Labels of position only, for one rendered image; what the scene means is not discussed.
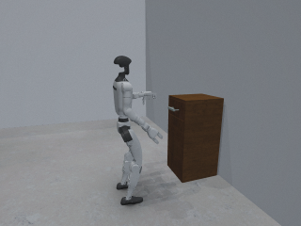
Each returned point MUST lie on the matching drawer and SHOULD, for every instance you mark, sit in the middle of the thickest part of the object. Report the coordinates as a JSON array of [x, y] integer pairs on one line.
[[177, 105]]

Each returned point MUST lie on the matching right robot forearm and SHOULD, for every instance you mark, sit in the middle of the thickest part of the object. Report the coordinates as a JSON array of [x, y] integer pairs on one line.
[[133, 117]]

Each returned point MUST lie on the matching right robot upper arm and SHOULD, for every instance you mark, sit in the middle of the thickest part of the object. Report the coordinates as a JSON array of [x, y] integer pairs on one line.
[[126, 89]]

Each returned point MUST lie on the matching left robot thigh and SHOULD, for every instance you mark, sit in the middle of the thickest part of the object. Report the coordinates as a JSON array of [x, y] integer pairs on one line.
[[128, 156]]

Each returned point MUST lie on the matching handle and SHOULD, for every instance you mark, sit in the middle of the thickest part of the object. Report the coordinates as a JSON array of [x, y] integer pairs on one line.
[[172, 109]]

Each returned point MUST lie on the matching left robot forearm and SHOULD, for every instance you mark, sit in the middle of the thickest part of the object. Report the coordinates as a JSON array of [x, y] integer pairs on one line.
[[138, 95]]

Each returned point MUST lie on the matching cabinet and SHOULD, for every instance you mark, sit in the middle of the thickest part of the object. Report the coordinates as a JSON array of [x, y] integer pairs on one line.
[[193, 143]]

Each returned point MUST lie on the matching left robot hand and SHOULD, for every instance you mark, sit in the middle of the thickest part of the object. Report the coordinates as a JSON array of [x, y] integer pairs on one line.
[[148, 93]]

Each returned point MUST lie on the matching right robot hand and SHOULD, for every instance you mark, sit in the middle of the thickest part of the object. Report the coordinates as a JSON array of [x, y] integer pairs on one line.
[[152, 133]]

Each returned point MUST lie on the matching robot head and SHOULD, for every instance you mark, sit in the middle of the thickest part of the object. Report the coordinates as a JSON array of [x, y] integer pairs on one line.
[[123, 62]]

